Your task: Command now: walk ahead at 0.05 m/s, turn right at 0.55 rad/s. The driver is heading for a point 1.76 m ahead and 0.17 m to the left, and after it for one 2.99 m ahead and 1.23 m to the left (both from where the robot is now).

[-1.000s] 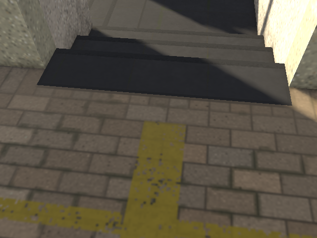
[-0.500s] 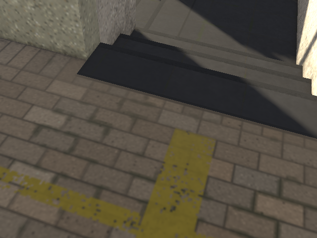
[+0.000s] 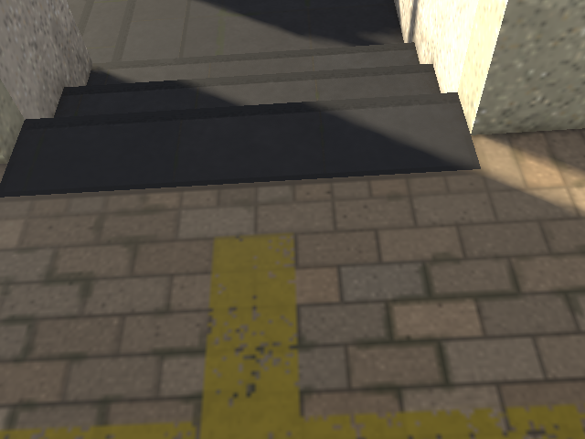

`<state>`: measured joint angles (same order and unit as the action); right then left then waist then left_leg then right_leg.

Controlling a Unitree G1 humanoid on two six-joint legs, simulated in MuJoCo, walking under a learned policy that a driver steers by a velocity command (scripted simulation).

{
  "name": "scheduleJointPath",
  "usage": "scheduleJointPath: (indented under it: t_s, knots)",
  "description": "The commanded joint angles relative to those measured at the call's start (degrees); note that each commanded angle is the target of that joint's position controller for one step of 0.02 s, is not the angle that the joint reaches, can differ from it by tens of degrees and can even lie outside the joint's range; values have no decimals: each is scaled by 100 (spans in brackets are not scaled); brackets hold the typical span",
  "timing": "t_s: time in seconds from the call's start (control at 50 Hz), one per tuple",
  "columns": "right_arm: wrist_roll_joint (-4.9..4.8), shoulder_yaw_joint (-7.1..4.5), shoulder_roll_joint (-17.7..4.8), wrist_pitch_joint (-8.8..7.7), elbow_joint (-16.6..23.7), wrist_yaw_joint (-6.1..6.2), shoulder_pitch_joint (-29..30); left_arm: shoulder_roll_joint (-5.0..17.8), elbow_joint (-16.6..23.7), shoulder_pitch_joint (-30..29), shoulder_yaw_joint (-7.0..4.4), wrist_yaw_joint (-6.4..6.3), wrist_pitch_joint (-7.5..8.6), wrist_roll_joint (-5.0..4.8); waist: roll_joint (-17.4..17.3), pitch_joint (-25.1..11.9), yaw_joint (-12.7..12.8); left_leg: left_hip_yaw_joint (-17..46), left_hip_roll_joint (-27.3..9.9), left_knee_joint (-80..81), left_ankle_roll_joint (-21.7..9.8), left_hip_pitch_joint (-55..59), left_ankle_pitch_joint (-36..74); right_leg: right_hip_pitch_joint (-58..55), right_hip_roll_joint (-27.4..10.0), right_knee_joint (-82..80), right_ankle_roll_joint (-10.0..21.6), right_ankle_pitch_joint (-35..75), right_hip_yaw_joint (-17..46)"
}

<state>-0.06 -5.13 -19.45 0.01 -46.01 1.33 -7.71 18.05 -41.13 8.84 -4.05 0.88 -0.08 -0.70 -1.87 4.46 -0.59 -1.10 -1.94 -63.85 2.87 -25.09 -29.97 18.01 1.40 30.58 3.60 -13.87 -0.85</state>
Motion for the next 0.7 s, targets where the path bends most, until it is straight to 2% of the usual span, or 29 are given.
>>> scheduleJointPath:
  t_s: [0.02, 0.04, 0.08, 0.16, 0.22, 0.28, 0.32, 0.34, 0.36, 0.38, 0.4, 0.42, 0.44, 0.46, 0.5, 0.58, 0.6, 0.62, 0.64, 0.66, 0.68, 0.7]
  knots:
    - [71, -165, -688, -71, 423, 88, 111, 966, 464, -109, -222, -123, 104, 33, 714, -801, 3, 490, -98, -122, 3, -965, 735, -1202, -1440, -1280, 1059, 2403, 1847]
    - [63, -151, -609, -68, 405, 86, 2, 992, 494, -84, -225, -152, 107, 63, 704, -922, -35, 494, -31, 1, 45, -840, 908, -1209, -1395, -1259, 1079, 2690, 1766]
    - [49, -119, -492, -56, 426, 102, -17, 1024, 513, -9, -237, -187, 101, 30, 683, -992, -25, 520, 56, 445, 144, -794, 1071, -1264, -1310, -1213, 1085, 2844, 1700]
    - [36, -70, -377, -39, 544, 103, 235, 1086, 534, 58, -261, -256, 8, -17, 824, -871, 87, 633, 160, 1375, 307, -717, 1303, -1164, -1173, -1148, 1011, 2078, 1901]
    - [7, -43, -356, -59, 545, 51, 279, 1014, 547, 10, -222, -259, -39, 35, 940, -824, 165, 594, 134, 1873, 331, -376, 1417, -953, -1138, -1080, 969, 1757, 1939]
    - [-12, -1, -322, -108, 509, -28, 205, 748, 477, -44, -86, -217, -61, 123, 987, -936, 222, 451, 28, 2335, 242, 221, 1363, -883, -1189, -846, 946, 2216, 1825]
    - [-3, 54, -197, -157, 470, -99, 118, 444, 370, -106, 67, -187, -50, 144, 924, -951, 134, 345, -16, 3107, 91, 864, 1642, -773, -1144, -677, 824, 2255, 1727]
    - [17, 88, -124, -190, 434, -134, 28, 357, 295, -118, 125, -172, -34, 130, 847, -876, -1, 288, 11, 3962, -22, 1352, 2414, -628, -1025, -640, 638, 1953, 1626]
    - [76, 88, -264, -209, 463, -133, 95, 301, 185, 127, 158, -158, 23, 189, 632, -829, 67, 586, -143, 4320, -144, 1758, 3331, -510, -812, -618, 360, 1459, 1527]
    - [106, 20, -719, -210, 565, -95, 162, 346, 147, 425, 156, -152, 85, 343, -1, -914, 363, 1270, -722, 4113, -400, 2041, 4906, -410, -384, -251, 56, 612, 1171]
    - [90, 29, -793, -192, 527, -94, 350, 428, 90, 735, 112, -159, 117, 343, -568, -951, 687, 1426, -877, 3846, -909, 1782, 4987, -522, -76, -333, -175, -160, 834]
    - [-3, 9, -701, -172, 569, -138, 417, 619, 87, 451, 83, -201, 108, 325, -642, -830, 445, 1541, -774, 3952, -1052, 1458, 4161, -654, -32, -315, -328, -123, 672]
    - [-32, 1, -693, -167, 558, -161, 334, 764, 114, 191, 24, -246, 78, 246, -604, -743, 274, 1596, -678, 4014, -999, 1327, 3758, -644, 0, -148, -331, -39, 567]
    - [-50, -6, -745, -177, 547, -171, 276, 742, 134, 110, 0, -295, 25, 187, -640, -758, 243, 1691, -641, 3990, -982, 1285, 3716, -643, 6, -3, -298, 93, 504]
    - [-86, -34, -797, -201, 560, -158, 173, 663, 199, 175, -26, -335, -62, 152, -729, -826, 232, 1934, -666, 3896, -1068, 1284, 3840, -577, 30, 163, -281, 144, 425]
    - [-115, -57, -732, -85, 705, -60, 170, 457, 234, 300, -81, -329, -53, 125, -591, -1073, 187, 2242, -629, 3647, -1193, 1238, 4043, -587, 33, 235, -241, 221, 346]
    - [-128, -59, -706, -45, 778, -41, 250, 472, 225, 372, -110, -317, -47, 122, -427, -1091, 203, 2142, -503, 3506, -1105, 1054, 3912, -734, -60, 94, -184, 416, 385]
    - [-149, -52, -655, -9, 864, -32, 346, 545, 215, 438, -153, -309, -50, 125, -116, -1052, 208, 1891, -277, 3255, -936, 740, 3621, -931, -259, -134, -71, 747, 526]
    - [-167, -38, -588, 20, 925, -40, 379, 669, 235, 432, -202, -308, -63, 137, 356, -900, 180, 1473, 50, 2859, -696, 275, 3075, -1108, -638, -420, 148, 1312, 861]
    - [-141, -26, -528, 45, 942, -62, 313, 809, 261, 490, -249, -316, -68, 170, 866, -765, 196, 957, 411, 2305, -414, -312, 2227, -1392, -1303, -696, 547, 2107, 1439]
    - [-92, -19, -453, 60, 976, -90, 263, 827, 307, 536, -252, -334, -43, 191, 1381, -843, 258, 554, 497, 1378, -238, -835, -5, -1649, -2155, -1054, 1117, 2347, 2125]
    - [-79, -78, -600, 64, 1047, -115, 387, 773, 366, 586, -211, -343, 8, 199, 1031, -735, 319, 618, 214, 291, -150, -1306, -516, -1675, -2599, -1271, 1454, 2101, 2494]
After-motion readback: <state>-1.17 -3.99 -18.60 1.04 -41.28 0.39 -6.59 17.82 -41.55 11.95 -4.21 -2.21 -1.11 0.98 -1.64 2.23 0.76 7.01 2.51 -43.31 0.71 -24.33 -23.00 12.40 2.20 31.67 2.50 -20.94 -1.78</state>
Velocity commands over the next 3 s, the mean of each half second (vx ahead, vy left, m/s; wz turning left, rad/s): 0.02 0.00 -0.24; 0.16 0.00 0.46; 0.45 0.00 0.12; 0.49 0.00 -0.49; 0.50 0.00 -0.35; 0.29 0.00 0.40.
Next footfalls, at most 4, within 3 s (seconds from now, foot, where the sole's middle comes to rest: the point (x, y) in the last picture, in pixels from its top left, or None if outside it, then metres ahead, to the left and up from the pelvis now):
0.36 left None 0.15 0.14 -0.77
1.00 left None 0.20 0.21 -0.77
1.52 right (284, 372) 0.58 0.09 -0.77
1.98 left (191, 287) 0.82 0.33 -0.77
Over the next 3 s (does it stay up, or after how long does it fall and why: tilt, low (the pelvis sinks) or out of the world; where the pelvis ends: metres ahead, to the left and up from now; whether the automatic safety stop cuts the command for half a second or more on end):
stays up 1.10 0.14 -0.02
